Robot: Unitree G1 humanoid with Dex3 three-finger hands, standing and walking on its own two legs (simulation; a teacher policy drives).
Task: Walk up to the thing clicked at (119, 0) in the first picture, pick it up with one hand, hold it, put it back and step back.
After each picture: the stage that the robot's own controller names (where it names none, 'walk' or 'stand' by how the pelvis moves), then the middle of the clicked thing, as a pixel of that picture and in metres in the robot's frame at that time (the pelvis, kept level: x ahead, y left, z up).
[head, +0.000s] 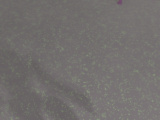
stand; out of the picture +2.22 -0.50 -0.72
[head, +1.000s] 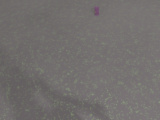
walk; (96, 11) +2.12 -0.01 -0.70
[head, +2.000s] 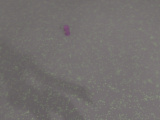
walk; (66, 30) +1.51 +0.32 -0.72
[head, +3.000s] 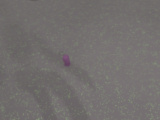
walk; (66, 60) +1.04 +0.28 -0.72
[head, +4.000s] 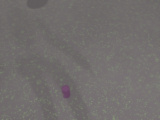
walk; (66, 91) +0.67 +0.22 -0.71
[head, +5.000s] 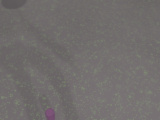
walk; (50, 115) +0.43 +0.21 -0.70
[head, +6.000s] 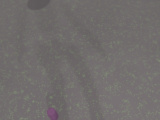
stand; (52, 114) +0.43 +0.31 -0.69
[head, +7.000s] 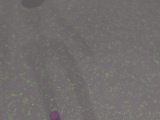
stand; (55, 117) +0.40 +0.23 -0.70
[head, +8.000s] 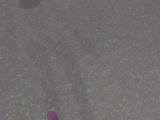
stand; (52, 117) +0.38 +0.29 -0.71
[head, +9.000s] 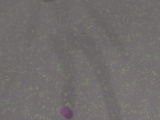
walk; (67, 112) +0.39 +0.26 -0.69
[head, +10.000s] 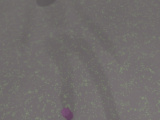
stand; (67, 113) +0.39 +0.27 -0.69
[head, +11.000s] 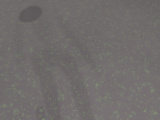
stand; out of the picture +0.40 +0.35 -0.72
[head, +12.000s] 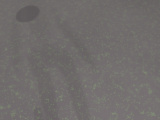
stand; out of the picture +0.38 +0.35 -0.73
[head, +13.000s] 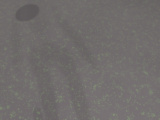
stand; out of the picture +0.36 +0.35 -0.73
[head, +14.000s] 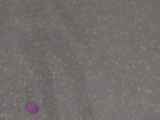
go down; (32, 108) +0.38 +0.35 -0.65
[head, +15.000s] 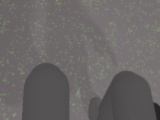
go down; out of the picture +0.41 +0.40 -0.28
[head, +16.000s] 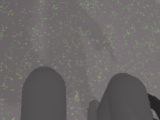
close in; out of the picture +0.41 +0.41 -0.29
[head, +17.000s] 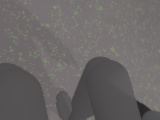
close in; out of the picture +0.37 +0.44 -0.21
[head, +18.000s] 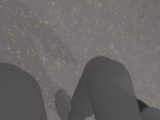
close; out of the picture +0.36 +0.44 -0.21
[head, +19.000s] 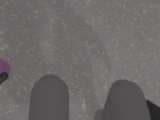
lift; out of the picture +0.32 +0.32 -0.06
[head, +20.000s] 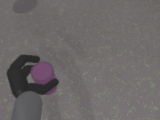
hold; (45, 79) +0.33 +0.15 +0.05
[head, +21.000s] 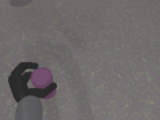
hold; (44, 84) +0.33 +0.16 -0.01
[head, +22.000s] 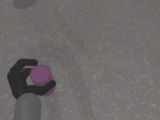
hold; (43, 81) +0.34 +0.17 +0.01
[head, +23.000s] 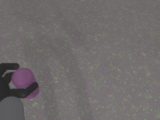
crouch; (26, 84) +0.34 +0.22 -0.03
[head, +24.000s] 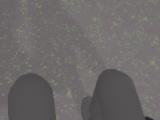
lower; out of the picture +0.42 +0.38 -0.12
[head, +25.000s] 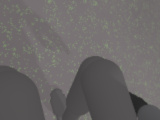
lower; out of the picture +0.38 +0.41 -0.23
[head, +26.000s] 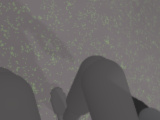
lower; out of the picture +0.38 +0.42 -0.22
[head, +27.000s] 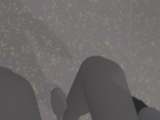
lower; out of the picture +0.37 +0.42 -0.22
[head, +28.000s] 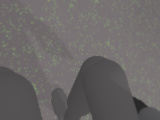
lower; out of the picture +0.37 +0.42 -0.22
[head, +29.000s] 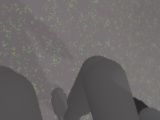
draw back; out of the picture +0.37 +0.42 -0.22
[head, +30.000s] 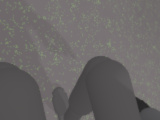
withdraw; out of the picture +0.37 +0.41 -0.22
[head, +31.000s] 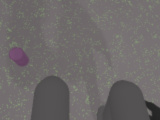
walk; (19, 57) +0.44 +0.34 -0.36
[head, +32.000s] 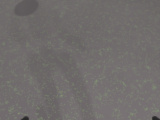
stand; out of the picture +0.37 +0.30 -0.66
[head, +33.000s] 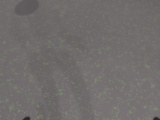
stand; out of the picture +0.39 +0.30 -0.67
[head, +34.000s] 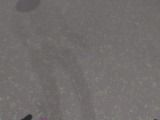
stand; out of the picture +0.38 +0.30 -0.67
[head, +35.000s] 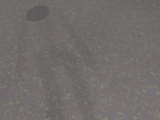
stand; out of the picture +0.40 +0.28 -0.72
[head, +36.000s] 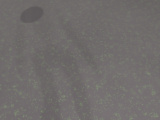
stand; out of the picture +0.38 +0.31 -0.73
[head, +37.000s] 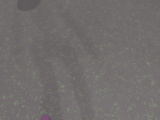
walk; out of the picture +0.38 +0.31 -0.72
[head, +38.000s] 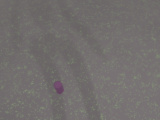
walk; (58, 87) +0.59 +0.25 -0.70
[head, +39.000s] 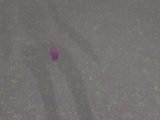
walk; (54, 54) +0.92 +0.30 -0.70
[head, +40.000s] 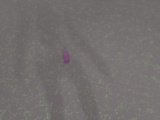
stand; (66, 57) +1.01 +0.24 -0.70
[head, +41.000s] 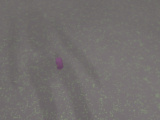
stand; (59, 63) +1.00 +0.26 -0.72
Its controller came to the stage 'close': yes
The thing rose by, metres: 0.73
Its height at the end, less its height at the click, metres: +0.00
